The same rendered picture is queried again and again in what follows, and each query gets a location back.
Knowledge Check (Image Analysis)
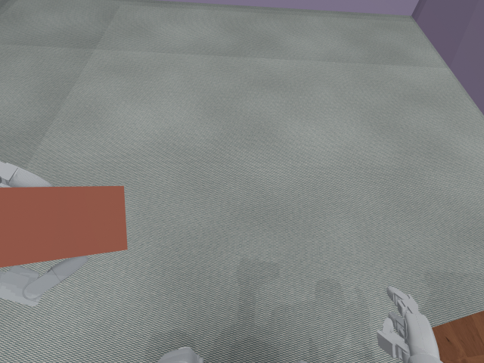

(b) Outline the sponge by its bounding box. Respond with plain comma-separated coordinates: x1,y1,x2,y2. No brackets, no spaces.
0,186,128,268

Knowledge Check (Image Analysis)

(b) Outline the right robot hand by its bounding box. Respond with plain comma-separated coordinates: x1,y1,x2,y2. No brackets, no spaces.
377,286,440,363

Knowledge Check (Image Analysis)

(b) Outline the table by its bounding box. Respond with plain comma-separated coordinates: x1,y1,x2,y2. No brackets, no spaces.
432,311,484,363

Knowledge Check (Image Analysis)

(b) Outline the left robot hand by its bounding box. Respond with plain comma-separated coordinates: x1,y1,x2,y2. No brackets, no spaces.
0,161,89,306

